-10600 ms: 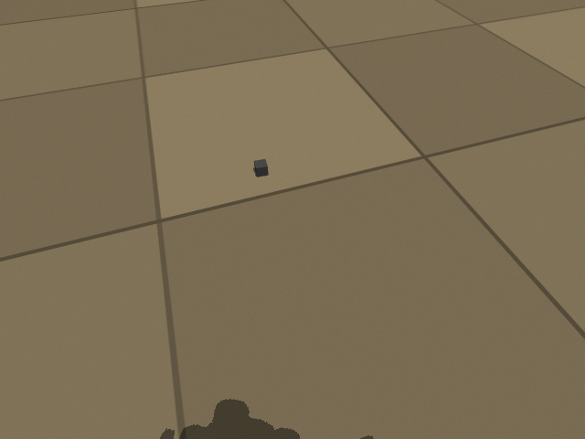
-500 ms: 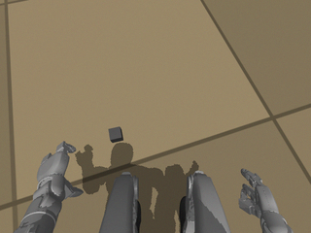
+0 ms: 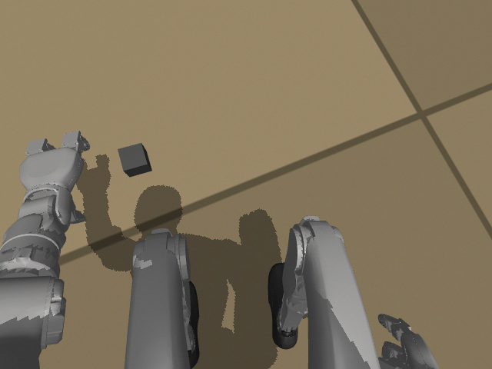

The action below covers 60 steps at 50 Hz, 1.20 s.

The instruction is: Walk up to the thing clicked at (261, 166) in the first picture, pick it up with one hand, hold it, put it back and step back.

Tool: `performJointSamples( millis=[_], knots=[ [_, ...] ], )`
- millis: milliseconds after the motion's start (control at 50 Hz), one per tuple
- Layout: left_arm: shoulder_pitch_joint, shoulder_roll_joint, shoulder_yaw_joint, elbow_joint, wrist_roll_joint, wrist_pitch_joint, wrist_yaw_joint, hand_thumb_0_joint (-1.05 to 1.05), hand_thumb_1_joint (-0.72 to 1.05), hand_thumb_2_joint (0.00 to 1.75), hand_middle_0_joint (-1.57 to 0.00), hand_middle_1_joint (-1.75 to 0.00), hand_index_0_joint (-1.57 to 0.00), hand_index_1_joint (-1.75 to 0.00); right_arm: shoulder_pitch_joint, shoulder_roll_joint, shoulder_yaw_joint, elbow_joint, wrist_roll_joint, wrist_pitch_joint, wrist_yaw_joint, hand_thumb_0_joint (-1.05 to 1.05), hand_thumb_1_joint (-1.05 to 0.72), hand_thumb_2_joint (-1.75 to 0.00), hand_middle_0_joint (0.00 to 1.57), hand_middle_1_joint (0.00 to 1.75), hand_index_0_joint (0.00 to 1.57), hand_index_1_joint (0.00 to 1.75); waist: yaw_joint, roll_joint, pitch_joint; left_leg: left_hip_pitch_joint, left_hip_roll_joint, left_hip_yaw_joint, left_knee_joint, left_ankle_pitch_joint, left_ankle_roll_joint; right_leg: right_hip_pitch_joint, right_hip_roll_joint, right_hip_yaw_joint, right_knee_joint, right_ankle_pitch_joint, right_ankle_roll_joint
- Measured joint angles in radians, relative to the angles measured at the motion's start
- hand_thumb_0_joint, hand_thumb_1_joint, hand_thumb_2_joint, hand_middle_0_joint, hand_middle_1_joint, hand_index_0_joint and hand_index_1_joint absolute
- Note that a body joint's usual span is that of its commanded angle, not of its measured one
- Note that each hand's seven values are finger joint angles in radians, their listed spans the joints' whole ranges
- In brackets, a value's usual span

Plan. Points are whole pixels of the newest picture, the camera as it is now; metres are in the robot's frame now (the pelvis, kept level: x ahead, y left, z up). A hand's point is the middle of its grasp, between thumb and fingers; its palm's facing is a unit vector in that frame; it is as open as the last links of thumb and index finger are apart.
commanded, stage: rise first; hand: left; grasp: from above
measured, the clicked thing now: (135, 160) +0.53 +0.26 -0.39
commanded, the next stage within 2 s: none
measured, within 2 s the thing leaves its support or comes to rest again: neither
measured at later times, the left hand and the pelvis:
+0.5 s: hand (95, 172) +0.45 +0.29 -0.23, palm faces -0.43 -0.12 -0.89, open 13.8 cm; pelvis +0.00 +0.00 -0.06, yaw -1 degrees
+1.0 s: hand (103, 170) +0.47 +0.29 -0.27, palm faces -0.42 -0.14 -0.90, open 13.7 cm; pelvis +0.01 +0.01 -0.08, yaw -3 degrees
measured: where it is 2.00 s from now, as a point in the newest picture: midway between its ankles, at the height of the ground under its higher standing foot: (235, 329)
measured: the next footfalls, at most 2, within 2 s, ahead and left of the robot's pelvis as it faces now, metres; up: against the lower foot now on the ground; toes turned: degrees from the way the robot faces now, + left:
none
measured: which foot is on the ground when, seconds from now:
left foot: down 0.00-1.00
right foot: down 0.00-1.00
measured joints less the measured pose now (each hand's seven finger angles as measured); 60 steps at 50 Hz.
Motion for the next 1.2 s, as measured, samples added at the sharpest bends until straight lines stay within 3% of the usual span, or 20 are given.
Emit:
performJointSamples(
  millis=[140, 260, 400, 560, 880, 1200],
  knots=[
    [-0.076, 0.012, 0.016, 0.118, 0.08, 0.018, 0.099, 0.0, -0.51, 1.0, -0.12, -0.94, -0.12, -0.95, 0.003, 0.003, 0.017, 0.011, -0.026, -0.008, 0.022, 0.01, -0.9, -0.9, 0.2, 0.3, 0.21, 0.3, -0.039, -0.007, 0.005, -0.072, -0.004, 0.005, 0.07, -0.007, 0.016, -0.064, -0.004, 0.01, 0.061, -0.004, 0.015],
    [-0.156, 0.021, 0.036, 0.208, 0.061, 0.06, 0.141, 0.0, -0.5, 0.99, -0.13, -0.94, -0.13, -0.94, -0.007, 0.018, 0.032, 0.015, -0.05, -0.021, 0.039, 0.01, -0.9, -0.9, 0.2, 0.3, 0.21, 0.3, -0.065, -0.008, 0.024, -0.12, -0.005, 0.006, 0.116, -0.005, 0.024, -0.11, -0.004, 0.015, 0.104, -0.001, 0.02],
    [-0.213, 0.048, 0.049, 0.267, 0.05, 0.083, 0.127, 0.0, -0.49, 0.97, -0.13, -0.96, -0.15, -0.95, -0.005, 0.028, 0.052, 0.014, -0.065, -0.03, 0.056, 0.01, -0.9, -0.9, 0.2, 0.3, 0.21, 0.3, -0.09, 0.003, 0.042, -0.163, -0.005, 0.0, 0.157, -0.01, 0.023, -0.153, -0.002, 0.013, 0.143, -0.003, 0.019],
    [-0.232, 0.073, 0.066, 0.278, 0.054, 0.067, 0.107, 0.0, -0.46, 0.95, -0.15, -0.97, -0.17, -0.95, 0.011, 0.018, 0.072, 0.01, -0.071, -0.029, 0.078, 0.01, -0.9, -0.9, 0.2, 0.3, 0.21, 0.3, -0.096, 0.007, 0.069, -0.187, -0.003, -0.013, 0.197, -0.031, 0.015, -0.181, 0.001, 0.005, 0.181, -0.02, 0.013],
    [-0.257, 0.109, 0.083, 0.297, 0.071, 0.048, 0.128, 0.0, -0.45, 0.92, -0.15, -0.97, -0.18, -0.94, 0.015, -0.02, 0.073, 0.002, -0.084, -0.033, 0.107, 0.0, -0.91, -0.9, 0.2, 0.3, 0.21, 0.3, -0.107, -0.012, 0.102, -0.23, -0.002, -0.029, 0.258, -0.042, 0.015, -0.218, 0.004, -0.005, 0.23, -0.023, 0.014],
    [-0.298, 0.146, 0.086, 0.355, 0.074, 0.062, 0.141, 0.0, -0.47, 0.94, -0.15, -0.96, -0.16, -0.94, 0.019, -0.023, 0.105, -0.01, -0.091, -0.045, 0.126, 0.0, -0.9, -0.9, 0.2, 0.3, 0.21, 0.3, -0.135, -0.015, 0.119, -0.266, -0.004, -0.038, 0.3, -0.041, 0.021, -0.245, 0.006, -0.009, 0.262, -0.019, 0.02]
  ],
)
